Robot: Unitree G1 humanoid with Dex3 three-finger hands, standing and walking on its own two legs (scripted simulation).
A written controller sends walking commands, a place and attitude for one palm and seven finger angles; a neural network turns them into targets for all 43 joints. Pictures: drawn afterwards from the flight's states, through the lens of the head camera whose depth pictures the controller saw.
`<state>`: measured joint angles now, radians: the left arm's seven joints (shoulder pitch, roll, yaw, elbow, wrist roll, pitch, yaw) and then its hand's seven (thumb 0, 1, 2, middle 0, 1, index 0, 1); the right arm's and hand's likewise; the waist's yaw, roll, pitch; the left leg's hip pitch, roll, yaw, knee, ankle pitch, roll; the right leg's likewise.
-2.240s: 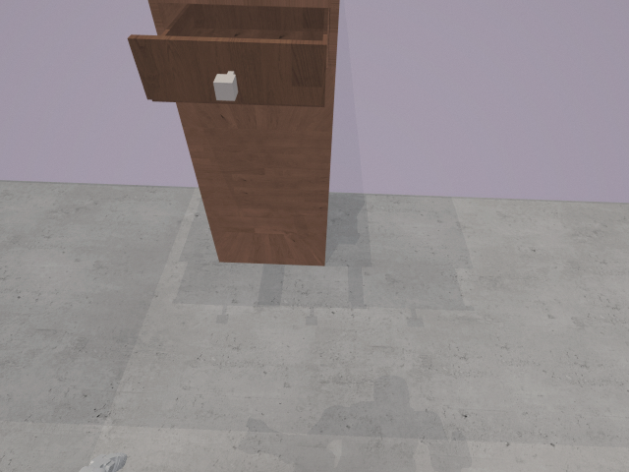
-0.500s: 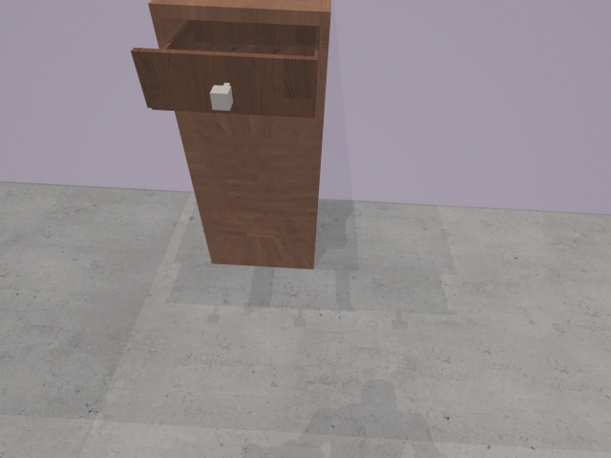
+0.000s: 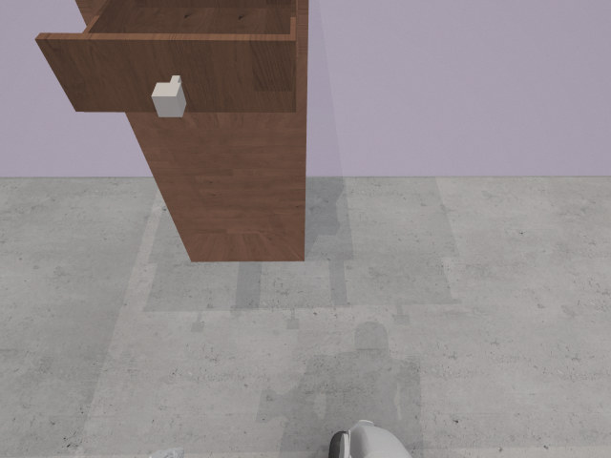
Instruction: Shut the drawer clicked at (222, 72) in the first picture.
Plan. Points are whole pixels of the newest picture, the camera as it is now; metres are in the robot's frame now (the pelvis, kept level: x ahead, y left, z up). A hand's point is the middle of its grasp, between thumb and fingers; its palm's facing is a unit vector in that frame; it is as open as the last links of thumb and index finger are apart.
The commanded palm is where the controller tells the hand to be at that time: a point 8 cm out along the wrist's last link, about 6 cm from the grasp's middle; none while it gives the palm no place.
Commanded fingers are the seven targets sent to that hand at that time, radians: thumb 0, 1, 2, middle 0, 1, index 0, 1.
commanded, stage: take the last steps up to it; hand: left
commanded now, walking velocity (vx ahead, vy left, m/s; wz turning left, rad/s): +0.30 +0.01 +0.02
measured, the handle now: (172, 92) +0.61 +0.21 +0.13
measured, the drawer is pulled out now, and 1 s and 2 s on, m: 0.20 0.20 0.20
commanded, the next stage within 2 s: come to a stop and stand still in 0.38 s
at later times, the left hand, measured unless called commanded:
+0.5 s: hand out of the picture +0.11 +0.18 -0.17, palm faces +0.17 -0.97 -0.15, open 7.3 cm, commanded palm none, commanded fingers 0.00 0.90 0.90 -0.20 -0.30 -0.20 -0.30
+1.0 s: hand (203, 373) +0.27 +0.17 -0.15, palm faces +0.04 -0.95 -0.31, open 7.4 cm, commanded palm none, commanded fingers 0.00 0.90 0.90 -0.20 -0.30 -0.20 -0.30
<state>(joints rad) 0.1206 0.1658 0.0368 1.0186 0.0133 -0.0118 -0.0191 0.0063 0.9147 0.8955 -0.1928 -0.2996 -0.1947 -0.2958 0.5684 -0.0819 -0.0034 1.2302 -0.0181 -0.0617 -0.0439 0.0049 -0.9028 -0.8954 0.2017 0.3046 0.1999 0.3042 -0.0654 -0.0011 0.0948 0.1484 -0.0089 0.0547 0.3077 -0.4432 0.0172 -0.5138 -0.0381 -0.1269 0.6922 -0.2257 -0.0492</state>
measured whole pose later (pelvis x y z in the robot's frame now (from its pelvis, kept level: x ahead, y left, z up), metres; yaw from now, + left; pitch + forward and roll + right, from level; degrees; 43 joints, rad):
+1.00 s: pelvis +0.19 -0.04 +0.00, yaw -1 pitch -2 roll +2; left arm 0.19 0.20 0.06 0.99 0.02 0.02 0.03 0.00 0.91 0.90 -0.19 -0.30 -0.19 -0.30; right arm 0.18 -0.20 -0.08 1.05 -0.02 0.05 -0.03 0.00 -0.91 -0.90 0.20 0.30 0.20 0.30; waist -0.01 0.03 0.07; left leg -0.31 0.11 0.12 0.65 -0.35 -0.04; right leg -0.29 -0.05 -0.04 0.65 -0.33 0.00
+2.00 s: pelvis +0.21 -0.01 +0.01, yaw +2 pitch +0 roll +0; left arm 0.21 0.16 0.03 1.12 0.00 -0.01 0.03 0.01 0.93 0.90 -0.19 -0.30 -0.20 -0.30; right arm 0.33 -0.12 -0.02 1.17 -0.01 0.00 -0.05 0.01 -0.91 -0.90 0.20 0.30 0.20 0.30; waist -0.04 0.03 0.03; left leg -0.10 0.04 0.03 0.44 -0.35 -0.02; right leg -0.21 -0.01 -0.08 0.48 -0.28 -0.02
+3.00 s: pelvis +0.20 +0.00 +0.01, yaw +1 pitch +0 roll +0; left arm 0.29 0.13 -0.01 1.12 0.01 -0.01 0.03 0.00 0.91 0.90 -0.19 -0.30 -0.20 -0.30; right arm 0.32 -0.14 0.02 1.12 -0.02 -0.01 -0.03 0.01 -0.91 -0.90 0.20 0.30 0.20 0.30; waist 0.00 0.02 0.03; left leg -0.16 0.00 0.07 0.49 -0.32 0.02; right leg -0.24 -0.04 -0.05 0.53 -0.29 0.01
